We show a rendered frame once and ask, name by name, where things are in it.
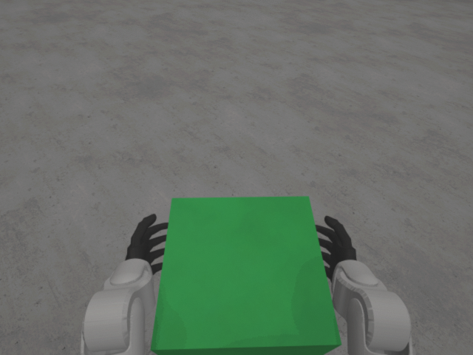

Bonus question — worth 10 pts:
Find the right robot forearm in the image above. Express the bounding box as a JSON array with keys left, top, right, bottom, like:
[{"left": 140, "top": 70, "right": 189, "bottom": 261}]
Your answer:
[{"left": 331, "top": 260, "right": 413, "bottom": 355}]

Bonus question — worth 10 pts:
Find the left robot hand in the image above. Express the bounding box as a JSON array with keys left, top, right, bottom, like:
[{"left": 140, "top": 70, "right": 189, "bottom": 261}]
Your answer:
[{"left": 125, "top": 214, "right": 169, "bottom": 275}]

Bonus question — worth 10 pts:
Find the right robot hand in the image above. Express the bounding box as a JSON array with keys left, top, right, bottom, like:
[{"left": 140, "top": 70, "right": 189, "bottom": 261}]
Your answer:
[{"left": 316, "top": 216, "right": 357, "bottom": 283}]

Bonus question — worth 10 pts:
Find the left robot forearm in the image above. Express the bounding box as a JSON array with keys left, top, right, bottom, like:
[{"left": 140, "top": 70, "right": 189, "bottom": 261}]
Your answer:
[{"left": 80, "top": 259, "right": 156, "bottom": 355}]

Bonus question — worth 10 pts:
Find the carton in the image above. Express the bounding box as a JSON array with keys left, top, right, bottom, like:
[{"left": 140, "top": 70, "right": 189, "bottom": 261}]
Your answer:
[{"left": 151, "top": 196, "right": 341, "bottom": 355}]

